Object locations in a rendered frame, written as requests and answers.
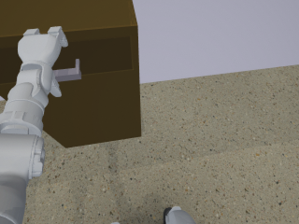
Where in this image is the left robot hand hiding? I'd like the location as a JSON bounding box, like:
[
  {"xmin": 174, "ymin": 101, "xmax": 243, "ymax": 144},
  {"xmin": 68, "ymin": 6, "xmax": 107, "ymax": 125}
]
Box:
[{"xmin": 18, "ymin": 26, "xmax": 68, "ymax": 97}]

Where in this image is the robot left upper arm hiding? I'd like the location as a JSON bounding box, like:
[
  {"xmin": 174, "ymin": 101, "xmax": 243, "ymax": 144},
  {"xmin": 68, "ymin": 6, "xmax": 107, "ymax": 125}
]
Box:
[{"xmin": 0, "ymin": 133, "xmax": 46, "ymax": 224}]

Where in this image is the right robot thigh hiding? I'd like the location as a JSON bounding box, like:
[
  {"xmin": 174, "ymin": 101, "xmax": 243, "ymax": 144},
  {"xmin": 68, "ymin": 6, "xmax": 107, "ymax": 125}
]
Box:
[{"xmin": 165, "ymin": 210, "xmax": 196, "ymax": 224}]

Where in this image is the cabinet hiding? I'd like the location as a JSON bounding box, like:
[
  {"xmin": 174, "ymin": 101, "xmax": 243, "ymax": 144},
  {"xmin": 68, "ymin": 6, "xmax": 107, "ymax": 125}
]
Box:
[{"xmin": 0, "ymin": 0, "xmax": 142, "ymax": 148}]

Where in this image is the drawer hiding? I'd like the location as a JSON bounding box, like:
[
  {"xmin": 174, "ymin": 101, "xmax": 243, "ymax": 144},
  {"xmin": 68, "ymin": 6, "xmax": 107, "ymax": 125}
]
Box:
[{"xmin": 0, "ymin": 35, "xmax": 133, "ymax": 84}]

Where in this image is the robot left forearm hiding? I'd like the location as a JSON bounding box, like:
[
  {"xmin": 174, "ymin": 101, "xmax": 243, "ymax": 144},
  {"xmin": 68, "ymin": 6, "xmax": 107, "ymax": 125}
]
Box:
[{"xmin": 0, "ymin": 60, "xmax": 53, "ymax": 137}]

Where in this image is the handle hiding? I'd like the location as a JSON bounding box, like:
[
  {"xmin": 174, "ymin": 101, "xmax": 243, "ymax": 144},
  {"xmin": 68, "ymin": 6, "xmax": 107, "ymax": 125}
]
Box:
[{"xmin": 53, "ymin": 59, "xmax": 81, "ymax": 82}]

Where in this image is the robot right shin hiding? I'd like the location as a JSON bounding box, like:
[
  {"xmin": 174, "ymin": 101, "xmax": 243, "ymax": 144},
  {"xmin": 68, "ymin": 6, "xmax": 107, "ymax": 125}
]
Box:
[{"xmin": 169, "ymin": 206, "xmax": 181, "ymax": 213}]

